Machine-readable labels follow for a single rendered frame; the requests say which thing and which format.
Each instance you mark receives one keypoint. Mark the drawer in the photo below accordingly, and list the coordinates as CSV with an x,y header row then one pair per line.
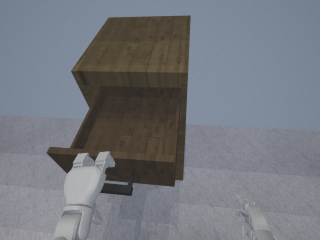
x,y
139,126

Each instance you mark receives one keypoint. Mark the robot left forearm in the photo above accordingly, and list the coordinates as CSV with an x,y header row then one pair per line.
x,y
75,223

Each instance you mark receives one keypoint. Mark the robot left hand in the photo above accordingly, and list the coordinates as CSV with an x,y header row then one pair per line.
x,y
84,182

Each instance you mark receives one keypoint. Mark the cabinet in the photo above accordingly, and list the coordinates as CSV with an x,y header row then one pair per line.
x,y
144,51

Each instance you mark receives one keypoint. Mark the handle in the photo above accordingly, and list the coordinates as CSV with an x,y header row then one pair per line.
x,y
119,189

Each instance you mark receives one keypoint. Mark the robot right hand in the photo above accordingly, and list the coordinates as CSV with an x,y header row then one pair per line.
x,y
246,224

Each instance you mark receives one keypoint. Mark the robot right forearm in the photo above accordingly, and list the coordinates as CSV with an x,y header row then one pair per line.
x,y
263,234

